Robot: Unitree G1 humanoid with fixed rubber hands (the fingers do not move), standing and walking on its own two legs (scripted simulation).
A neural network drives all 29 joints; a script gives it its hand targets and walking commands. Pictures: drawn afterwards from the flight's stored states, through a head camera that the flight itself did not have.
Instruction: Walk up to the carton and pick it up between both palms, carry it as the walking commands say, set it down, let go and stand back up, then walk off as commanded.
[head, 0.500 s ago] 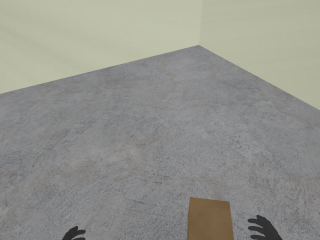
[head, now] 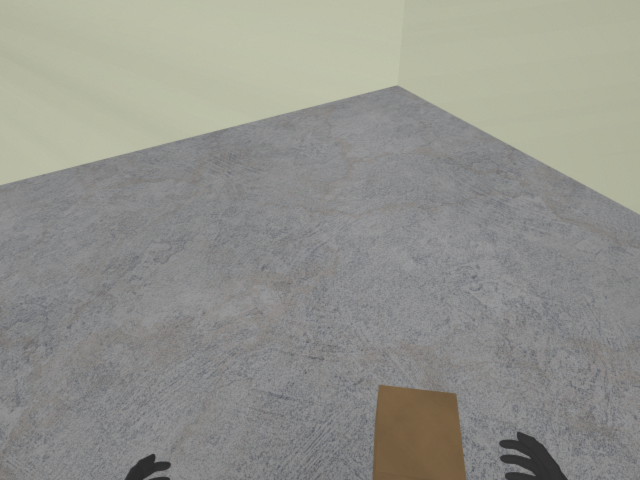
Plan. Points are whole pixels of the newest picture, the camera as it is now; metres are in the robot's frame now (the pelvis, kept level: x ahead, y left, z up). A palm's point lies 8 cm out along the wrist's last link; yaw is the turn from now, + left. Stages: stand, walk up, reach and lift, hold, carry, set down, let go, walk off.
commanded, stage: stand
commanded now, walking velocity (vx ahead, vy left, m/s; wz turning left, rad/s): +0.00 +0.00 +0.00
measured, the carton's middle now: (413, 449) +0.40 -0.20 -0.64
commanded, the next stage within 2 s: walk off in 0.62 s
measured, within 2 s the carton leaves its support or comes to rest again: neither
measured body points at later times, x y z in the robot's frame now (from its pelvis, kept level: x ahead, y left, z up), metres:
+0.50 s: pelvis -0.02 +0.00 +0.00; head -0.04 -0.01 +0.45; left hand +0.12 +0.27 -0.09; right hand +0.12 -0.26 -0.10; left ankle -0.04 +0.10 -0.73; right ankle +0.00 -0.09 -0.73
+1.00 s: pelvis -0.03 +0.00 +0.00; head -0.04 -0.01 +0.45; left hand +0.09 +0.28 -0.10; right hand +0.09 -0.26 -0.11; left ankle -0.04 +0.10 -0.73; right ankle +0.00 -0.09 -0.73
